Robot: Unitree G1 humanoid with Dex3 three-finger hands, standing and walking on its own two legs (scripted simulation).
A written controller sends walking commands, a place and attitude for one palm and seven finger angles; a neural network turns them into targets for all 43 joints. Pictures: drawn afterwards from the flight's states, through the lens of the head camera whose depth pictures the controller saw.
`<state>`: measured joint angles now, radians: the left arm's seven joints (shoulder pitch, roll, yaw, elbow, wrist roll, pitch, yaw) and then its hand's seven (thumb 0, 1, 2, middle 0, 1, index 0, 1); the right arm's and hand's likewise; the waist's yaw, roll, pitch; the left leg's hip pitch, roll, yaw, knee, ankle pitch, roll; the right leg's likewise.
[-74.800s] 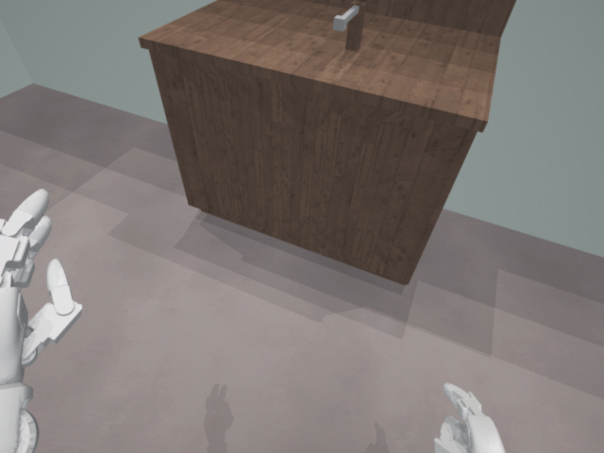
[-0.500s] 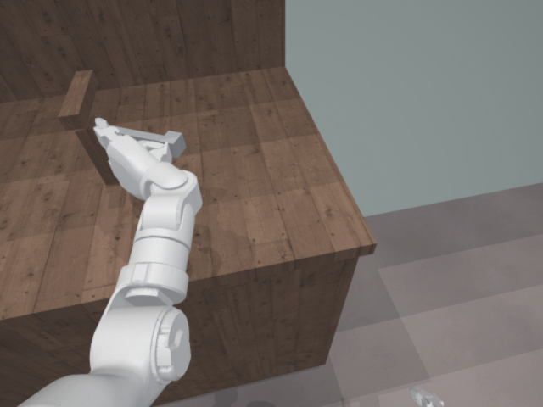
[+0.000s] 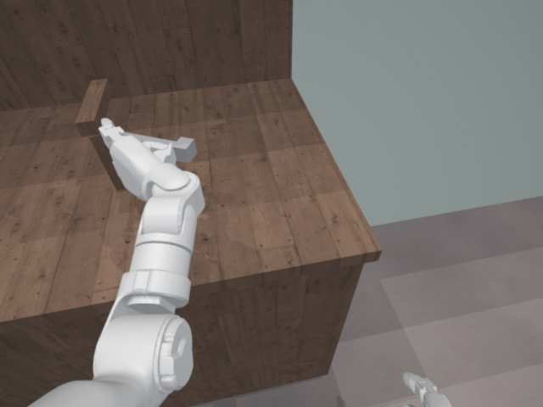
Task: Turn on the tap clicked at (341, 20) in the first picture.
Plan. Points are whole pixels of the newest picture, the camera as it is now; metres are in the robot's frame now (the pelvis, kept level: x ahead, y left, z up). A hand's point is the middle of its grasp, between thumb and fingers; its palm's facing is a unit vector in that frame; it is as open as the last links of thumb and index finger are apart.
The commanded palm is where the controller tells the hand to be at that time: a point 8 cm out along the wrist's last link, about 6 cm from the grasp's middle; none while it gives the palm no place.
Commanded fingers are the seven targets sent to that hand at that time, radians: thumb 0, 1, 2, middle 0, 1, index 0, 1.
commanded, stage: lift the hand up off the lever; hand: left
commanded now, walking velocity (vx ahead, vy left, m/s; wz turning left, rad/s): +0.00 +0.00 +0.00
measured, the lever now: (185, 150) +0.46 +0.17 +0.16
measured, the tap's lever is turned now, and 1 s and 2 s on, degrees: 61 61 61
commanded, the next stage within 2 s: draw the hand back beside the body in 1.84 s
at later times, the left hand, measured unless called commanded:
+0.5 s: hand (168, 143) +0.43 +0.18 +0.19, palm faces +0.77 -0.63 -0.06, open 7.8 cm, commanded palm +0.38 +0.21 +0.20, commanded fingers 0.00 0.90 0.90 -0.15 -0.15 -0.15 -0.15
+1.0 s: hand (158, 132) +0.43 +0.19 +0.21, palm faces +0.76 -0.65 -0.04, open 7.8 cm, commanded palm +0.37 +0.21 +0.21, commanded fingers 0.00 0.90 0.90 -0.15 -0.15 -0.15 -0.15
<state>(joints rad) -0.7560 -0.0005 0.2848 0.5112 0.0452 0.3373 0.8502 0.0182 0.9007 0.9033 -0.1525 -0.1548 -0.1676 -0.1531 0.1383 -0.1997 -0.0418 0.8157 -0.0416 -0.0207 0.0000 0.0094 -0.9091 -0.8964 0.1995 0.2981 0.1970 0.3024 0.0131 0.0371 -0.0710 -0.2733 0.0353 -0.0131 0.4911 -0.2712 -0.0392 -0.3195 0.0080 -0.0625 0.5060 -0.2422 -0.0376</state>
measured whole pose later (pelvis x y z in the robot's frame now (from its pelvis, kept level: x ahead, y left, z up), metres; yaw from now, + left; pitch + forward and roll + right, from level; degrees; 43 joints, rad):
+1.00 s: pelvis +0.01 +0.00 +0.01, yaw +0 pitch +1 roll +0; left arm -0.76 0.02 0.27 0.39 0.01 0.47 0.80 0.02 0.90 0.90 -0.15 -0.15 -0.16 -0.15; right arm 0.10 -0.20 -0.03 0.82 -0.01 -0.01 -0.02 0.01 -0.91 -0.90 0.20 0.30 0.20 0.30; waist 0.04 0.05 -0.06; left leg -0.18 0.04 -0.01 0.41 -0.25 -0.04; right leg -0.23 0.01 -0.07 0.43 -0.23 -0.04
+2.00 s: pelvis +0.00 -0.01 +0.01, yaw +0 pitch -1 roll +1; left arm -0.76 0.05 0.24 0.33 -0.01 0.56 0.68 0.02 0.90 0.90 -0.15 -0.16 -0.15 -0.15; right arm 0.08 -0.20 -0.01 0.82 0.01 0.02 -0.02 0.01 -0.91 -0.90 0.20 0.30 0.20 0.30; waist 0.04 0.05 -0.06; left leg -0.13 0.04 -0.01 0.37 -0.22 -0.04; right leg -0.18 0.02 -0.06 0.41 -0.21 -0.04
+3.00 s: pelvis +0.00 +0.03 +0.01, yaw -1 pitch -6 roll +0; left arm 0.28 0.30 0.22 -0.31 -0.07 -0.12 0.11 0.02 0.89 0.90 -0.20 -0.29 -0.20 -0.28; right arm 0.16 -0.22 0.00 0.66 0.00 -0.06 -0.03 0.01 -0.91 -0.90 0.20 0.30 0.20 0.30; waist 0.07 0.05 0.05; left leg -0.03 0.01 0.01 0.37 -0.23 0.00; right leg -0.07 -0.01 -0.04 0.34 -0.18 0.00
